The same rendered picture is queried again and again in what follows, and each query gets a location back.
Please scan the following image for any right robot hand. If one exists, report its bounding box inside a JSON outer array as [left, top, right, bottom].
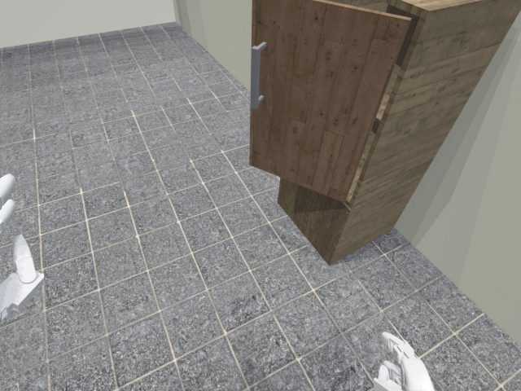
[[374, 332, 435, 391]]

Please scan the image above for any left robot hand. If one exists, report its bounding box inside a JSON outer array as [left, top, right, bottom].
[[0, 174, 44, 324]]

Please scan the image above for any handle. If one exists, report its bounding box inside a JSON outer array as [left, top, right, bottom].
[[250, 42, 267, 109]]

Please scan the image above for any cupboard door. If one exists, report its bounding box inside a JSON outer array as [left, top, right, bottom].
[[249, 0, 412, 203]]

